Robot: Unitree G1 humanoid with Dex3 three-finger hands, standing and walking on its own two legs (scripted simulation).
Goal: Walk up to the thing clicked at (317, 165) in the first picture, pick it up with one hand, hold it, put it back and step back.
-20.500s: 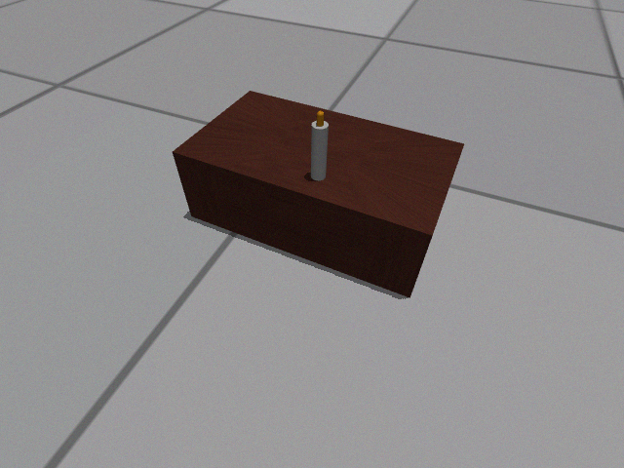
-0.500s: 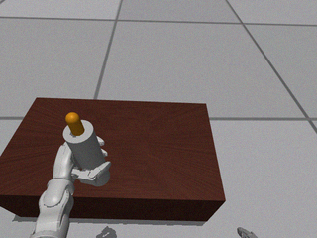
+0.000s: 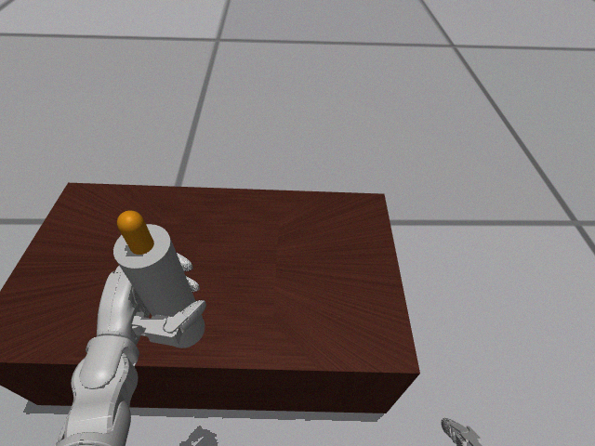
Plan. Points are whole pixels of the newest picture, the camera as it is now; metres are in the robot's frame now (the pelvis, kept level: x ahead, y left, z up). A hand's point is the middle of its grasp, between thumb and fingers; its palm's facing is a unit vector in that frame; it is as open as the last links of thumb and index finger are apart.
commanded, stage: hold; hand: left
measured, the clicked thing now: (163, 285) +0.32 +0.17 +0.08
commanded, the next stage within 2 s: crouch in 0.98 s
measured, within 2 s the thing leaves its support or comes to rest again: neither
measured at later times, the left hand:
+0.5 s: hand (172, 294) +0.32 +0.17 +0.05, palm faces -0.01 -1.00 -0.02, open 8.2 cm
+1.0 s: hand (168, 294) +0.32 +0.17 +0.05, palm faces +0.00 -1.00 -0.03, open 8.2 cm
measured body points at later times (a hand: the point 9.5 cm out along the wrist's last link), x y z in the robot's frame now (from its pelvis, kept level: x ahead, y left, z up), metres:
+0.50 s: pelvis +0.00 +0.00 +0.00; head +0.03 +0.01 +0.45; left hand +0.32 +0.22 +0.05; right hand +0.13 -0.24 -0.11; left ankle +0.01 +0.11 -0.71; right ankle +0.04 -0.13 -0.71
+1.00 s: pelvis +0.00 +0.00 +0.00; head +0.03 +0.01 +0.45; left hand +0.32 +0.23 +0.05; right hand +0.13 -0.24 -0.10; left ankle +0.01 +0.11 -0.71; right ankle +0.04 -0.13 -0.71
